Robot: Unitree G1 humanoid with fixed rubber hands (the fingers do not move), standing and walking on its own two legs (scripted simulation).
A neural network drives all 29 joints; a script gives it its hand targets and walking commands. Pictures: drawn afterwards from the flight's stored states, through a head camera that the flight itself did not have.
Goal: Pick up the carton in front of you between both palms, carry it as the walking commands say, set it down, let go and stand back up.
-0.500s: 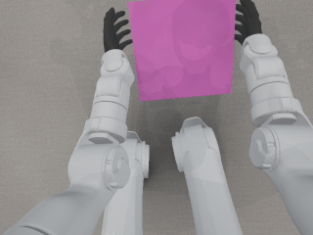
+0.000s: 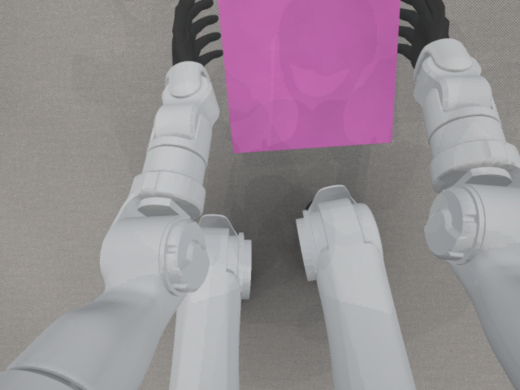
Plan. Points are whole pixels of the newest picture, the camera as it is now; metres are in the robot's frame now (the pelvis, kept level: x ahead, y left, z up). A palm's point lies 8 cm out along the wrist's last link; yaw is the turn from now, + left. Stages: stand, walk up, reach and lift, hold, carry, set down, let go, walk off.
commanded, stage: set down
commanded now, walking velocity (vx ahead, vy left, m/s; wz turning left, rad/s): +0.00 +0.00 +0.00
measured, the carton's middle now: (299, 72) +0.50 -0.13 -0.25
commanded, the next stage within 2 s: let go in 1.98 s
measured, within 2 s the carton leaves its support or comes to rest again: rests again in 0.36 s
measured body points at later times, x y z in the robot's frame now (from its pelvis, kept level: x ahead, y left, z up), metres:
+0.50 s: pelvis +0.01 +0.00 +0.00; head +0.36 -0.07 +0.27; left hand +0.55 +0.03 -0.17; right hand +0.50 -0.28 -0.18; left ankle +0.11 +0.11 -0.35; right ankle +0.13 -0.13 -0.35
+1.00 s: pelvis -0.01 -0.01 -0.01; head +0.35 -0.08 +0.25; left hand +0.52 +0.06 -0.19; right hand +0.46 -0.34 -0.20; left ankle +0.11 +0.11 -0.35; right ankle +0.13 -0.13 -0.35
